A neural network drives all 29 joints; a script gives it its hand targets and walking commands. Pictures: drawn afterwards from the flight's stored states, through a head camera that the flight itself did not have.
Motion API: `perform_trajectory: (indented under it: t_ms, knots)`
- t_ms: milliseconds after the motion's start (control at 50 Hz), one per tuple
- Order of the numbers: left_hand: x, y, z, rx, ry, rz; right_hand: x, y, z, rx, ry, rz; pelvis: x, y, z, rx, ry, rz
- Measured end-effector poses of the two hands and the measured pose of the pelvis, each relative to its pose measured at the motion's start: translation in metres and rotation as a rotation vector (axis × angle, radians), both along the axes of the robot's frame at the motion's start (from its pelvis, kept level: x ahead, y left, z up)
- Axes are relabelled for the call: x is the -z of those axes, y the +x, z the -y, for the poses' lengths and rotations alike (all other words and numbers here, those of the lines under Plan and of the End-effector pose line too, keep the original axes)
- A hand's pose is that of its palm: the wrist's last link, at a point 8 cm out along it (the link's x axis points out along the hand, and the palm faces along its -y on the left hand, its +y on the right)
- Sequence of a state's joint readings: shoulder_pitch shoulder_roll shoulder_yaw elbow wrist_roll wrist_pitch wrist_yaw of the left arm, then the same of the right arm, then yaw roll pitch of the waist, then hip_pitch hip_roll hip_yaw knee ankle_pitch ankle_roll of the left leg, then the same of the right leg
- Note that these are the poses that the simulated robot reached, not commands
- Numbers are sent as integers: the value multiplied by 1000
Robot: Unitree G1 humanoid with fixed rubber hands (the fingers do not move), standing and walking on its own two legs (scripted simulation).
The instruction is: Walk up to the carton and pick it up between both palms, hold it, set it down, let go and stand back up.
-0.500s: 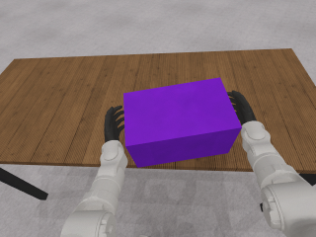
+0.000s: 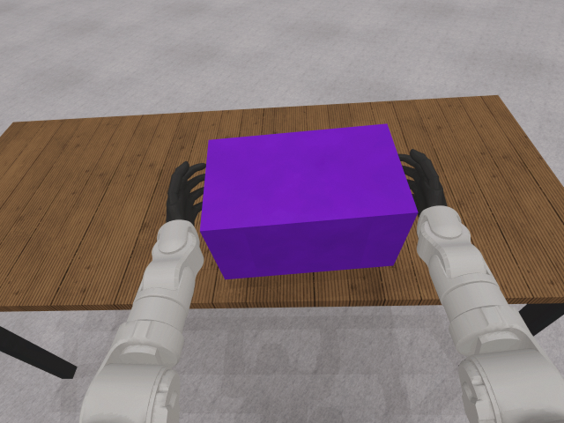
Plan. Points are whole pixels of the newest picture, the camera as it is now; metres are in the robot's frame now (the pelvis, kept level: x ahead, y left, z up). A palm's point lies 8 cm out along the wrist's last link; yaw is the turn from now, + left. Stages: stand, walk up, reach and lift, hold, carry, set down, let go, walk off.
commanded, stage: reach and lift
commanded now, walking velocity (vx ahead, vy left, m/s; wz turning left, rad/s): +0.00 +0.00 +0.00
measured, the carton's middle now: (303, 204) +0.42 +0.03 +0.07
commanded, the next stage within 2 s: hold in 1.42 s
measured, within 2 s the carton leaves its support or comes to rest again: neither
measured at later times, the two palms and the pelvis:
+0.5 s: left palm (175, 184) +0.38 +0.20 +0.15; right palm (447, 197) +0.38 -0.17 +0.13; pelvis -0.01 +0.01 +0.00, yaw +0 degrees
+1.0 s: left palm (167, 174) +0.38 +0.20 +0.17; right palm (447, 187) +0.38 -0.16 +0.15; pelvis -0.01 +0.01 +0.00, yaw +0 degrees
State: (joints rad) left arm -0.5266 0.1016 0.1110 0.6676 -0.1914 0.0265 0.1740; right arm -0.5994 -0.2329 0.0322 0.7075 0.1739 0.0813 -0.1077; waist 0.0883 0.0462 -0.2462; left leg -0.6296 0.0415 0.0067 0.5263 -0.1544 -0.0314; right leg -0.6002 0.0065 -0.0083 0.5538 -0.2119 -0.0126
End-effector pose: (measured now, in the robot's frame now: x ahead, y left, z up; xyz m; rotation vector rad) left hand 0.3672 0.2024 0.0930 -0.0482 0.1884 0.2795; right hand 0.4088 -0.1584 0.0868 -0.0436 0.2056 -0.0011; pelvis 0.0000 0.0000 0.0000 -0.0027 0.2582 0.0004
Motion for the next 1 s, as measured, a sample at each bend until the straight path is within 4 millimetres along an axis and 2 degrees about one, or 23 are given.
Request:
perform_trajectory:
  t_ms: [240, 480, 1000]
  knots:
    - [-28, 1, -2, 71, 38, -49, -31, -21, 0, 55, -35, -39, -3, -6, -11, -1, -15, 50]
    - [-57, 10, 5, 113, 82, -57, -45, -28, 7, 98, -7, -47, -4, -8, -12, -1, -16, 76]
    - [-77, 11, 1, 113, 50, -52, -64, -29, 2, 108, -5, -42, -5, -8, -11, -2, -15, 102]
